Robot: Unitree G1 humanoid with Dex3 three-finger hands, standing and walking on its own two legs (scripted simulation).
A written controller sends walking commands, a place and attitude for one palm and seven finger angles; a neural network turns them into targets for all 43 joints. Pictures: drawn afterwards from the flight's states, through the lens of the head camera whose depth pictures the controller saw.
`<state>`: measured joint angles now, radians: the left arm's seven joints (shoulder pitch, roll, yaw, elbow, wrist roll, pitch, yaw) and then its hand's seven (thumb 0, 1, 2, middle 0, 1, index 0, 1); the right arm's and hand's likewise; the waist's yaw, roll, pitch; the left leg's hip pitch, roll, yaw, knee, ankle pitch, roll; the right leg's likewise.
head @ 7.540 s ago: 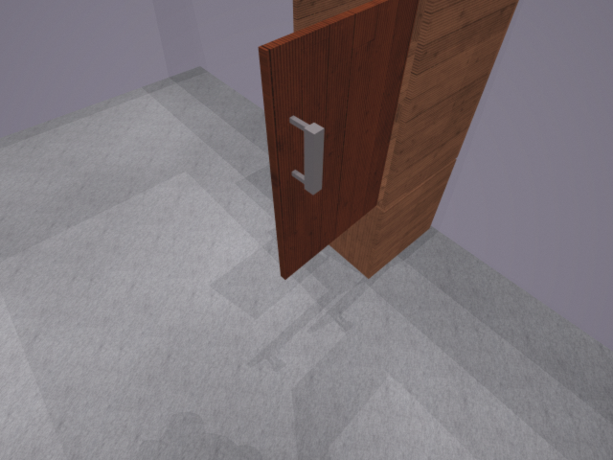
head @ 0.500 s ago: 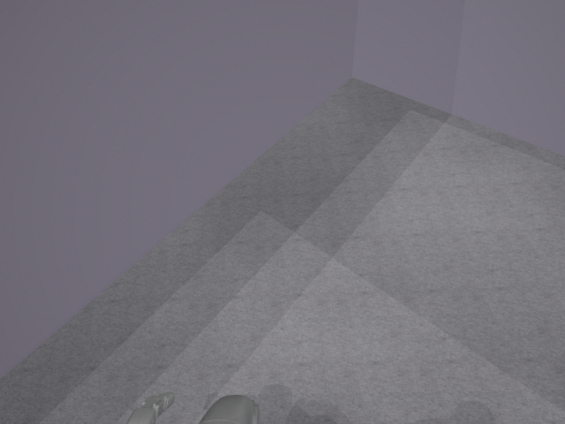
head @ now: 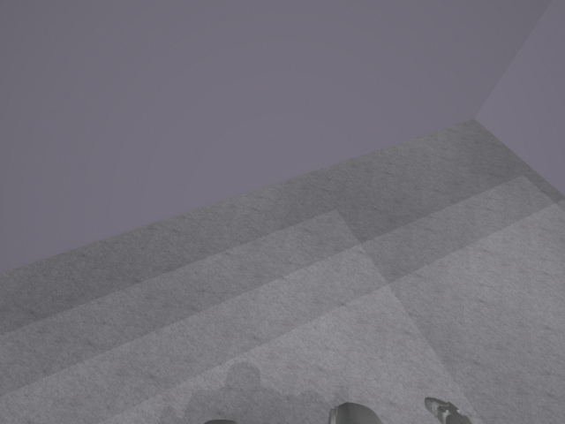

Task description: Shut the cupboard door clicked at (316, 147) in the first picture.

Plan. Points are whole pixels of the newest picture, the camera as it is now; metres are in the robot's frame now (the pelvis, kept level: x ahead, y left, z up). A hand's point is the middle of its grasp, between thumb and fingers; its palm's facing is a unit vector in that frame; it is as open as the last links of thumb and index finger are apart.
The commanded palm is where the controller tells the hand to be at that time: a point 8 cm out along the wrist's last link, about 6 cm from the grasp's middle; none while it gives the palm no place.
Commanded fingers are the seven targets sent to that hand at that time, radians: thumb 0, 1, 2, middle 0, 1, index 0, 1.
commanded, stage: walk to a spot facing it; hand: left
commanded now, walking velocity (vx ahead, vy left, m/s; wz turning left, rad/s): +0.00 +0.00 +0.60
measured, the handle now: out of the picture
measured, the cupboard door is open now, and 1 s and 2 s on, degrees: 93 93 93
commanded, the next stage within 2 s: none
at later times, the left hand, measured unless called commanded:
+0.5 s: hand out of the picture +0.08 +0.14 -0.13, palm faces +0.25 -0.93 -0.27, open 7.4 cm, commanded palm none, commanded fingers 0.00 0.90 0.90 -0.20 -0.30 -0.20 -0.30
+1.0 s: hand out of the picture -0.09 +0.18 -0.17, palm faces +0.61 -0.75 -0.26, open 7.4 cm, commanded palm none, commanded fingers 0.00 0.90 0.90 -0.20 -0.30 -0.20 -0.30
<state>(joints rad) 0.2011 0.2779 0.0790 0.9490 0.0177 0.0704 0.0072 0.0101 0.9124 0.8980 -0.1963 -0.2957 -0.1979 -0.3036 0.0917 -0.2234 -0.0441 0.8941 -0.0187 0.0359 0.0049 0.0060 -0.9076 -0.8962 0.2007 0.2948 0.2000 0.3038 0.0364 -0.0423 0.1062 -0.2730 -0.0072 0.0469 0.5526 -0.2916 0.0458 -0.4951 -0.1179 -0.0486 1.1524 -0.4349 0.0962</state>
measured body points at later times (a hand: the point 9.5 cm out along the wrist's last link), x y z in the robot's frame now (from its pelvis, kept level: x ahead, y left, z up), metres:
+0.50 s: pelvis +0.01 -0.07 +0.01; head +0.07 -0.10 +0.45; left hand +0.06 +0.19 -0.11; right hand +0.11 -0.32 -0.16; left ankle -0.06 +0.06 -0.64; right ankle +0.02 -0.16 -0.73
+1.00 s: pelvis +0.00 -0.03 +0.00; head +0.03 +0.02 +0.45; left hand -0.12 +0.22 -0.15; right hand +0.25 -0.17 -0.12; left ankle -0.05 +0.04 -0.73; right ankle +0.06 -0.18 -0.65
